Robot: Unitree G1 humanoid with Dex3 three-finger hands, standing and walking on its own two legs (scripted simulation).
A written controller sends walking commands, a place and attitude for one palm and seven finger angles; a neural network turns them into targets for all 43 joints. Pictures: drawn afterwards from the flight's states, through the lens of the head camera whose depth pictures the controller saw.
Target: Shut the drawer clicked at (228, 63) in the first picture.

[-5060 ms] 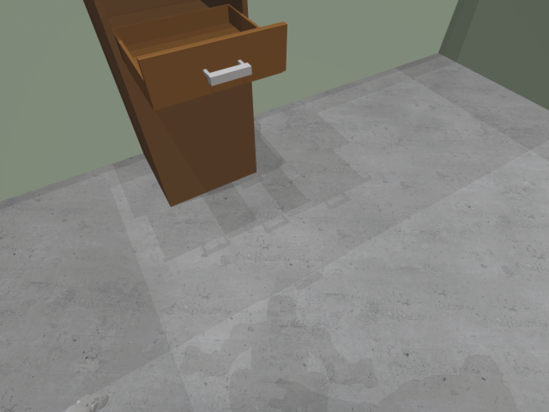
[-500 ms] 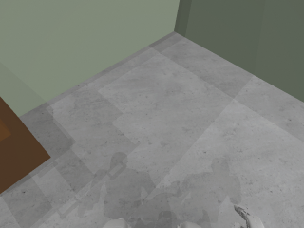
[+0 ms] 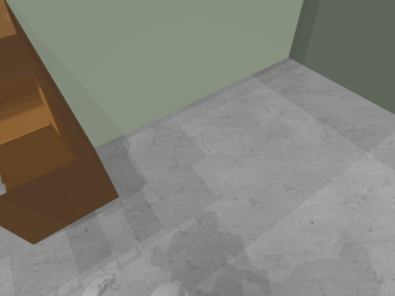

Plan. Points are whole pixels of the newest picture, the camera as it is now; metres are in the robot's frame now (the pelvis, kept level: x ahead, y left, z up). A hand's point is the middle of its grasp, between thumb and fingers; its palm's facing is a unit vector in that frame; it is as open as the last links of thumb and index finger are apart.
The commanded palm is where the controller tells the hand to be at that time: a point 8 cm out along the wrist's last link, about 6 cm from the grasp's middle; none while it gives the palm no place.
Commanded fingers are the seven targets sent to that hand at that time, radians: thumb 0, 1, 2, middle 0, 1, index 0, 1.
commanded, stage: turn to face it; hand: left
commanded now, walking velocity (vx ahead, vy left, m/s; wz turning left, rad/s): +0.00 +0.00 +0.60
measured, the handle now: out of the picture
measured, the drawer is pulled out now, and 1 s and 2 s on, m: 0.30 0.30 0.30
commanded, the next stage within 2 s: take the last steps up to it in 0.88 s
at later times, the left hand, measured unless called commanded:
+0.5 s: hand out of the picture -0.03 +0.29 -0.17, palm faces +0.35 -0.90 -0.27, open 7.4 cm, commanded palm none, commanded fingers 0.00 0.90 0.90 -0.20 -0.30 -0.20 -0.30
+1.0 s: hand out of the picture -0.04 +0.21 -0.14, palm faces +0.52 -0.81 -0.28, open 7.4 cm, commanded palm none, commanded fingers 0.00 0.90 0.90 -0.20 -0.30 -0.20 -0.30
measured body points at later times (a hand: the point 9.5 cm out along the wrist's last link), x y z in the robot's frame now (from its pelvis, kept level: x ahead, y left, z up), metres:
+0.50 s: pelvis -0.02 +0.05 +0.00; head +0.01 +0.09 +0.45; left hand -0.05 +0.34 -0.15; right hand +0.17 -0.16 -0.11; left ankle -0.03 +0.14 -0.73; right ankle +0.01 -0.11 -0.65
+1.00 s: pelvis -0.01 +0.01 +0.01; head +0.02 -0.01 +0.45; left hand -0.07 +0.25 -0.12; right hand +0.16 -0.19 -0.16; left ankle -0.10 +0.12 -0.65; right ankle +0.04 -0.08 -0.73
